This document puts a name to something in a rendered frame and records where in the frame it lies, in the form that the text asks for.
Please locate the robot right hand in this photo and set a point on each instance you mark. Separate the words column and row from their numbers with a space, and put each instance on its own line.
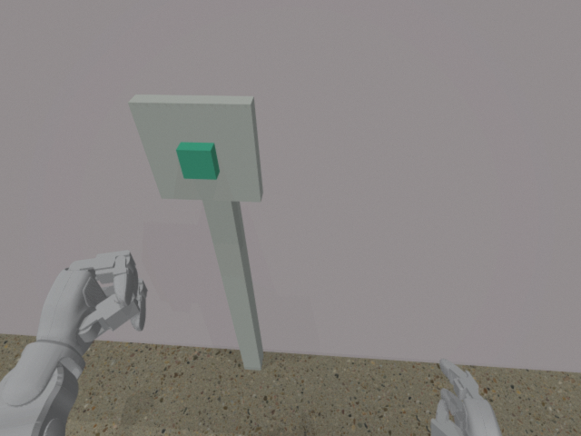
column 473, row 415

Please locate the button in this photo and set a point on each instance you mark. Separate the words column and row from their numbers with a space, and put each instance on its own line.
column 198, row 160

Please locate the left robot forearm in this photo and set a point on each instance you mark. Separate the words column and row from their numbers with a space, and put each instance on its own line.
column 37, row 395

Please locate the robot left hand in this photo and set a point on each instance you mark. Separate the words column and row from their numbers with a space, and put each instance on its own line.
column 77, row 310

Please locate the panel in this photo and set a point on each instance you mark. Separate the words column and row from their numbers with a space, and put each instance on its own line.
column 163, row 121

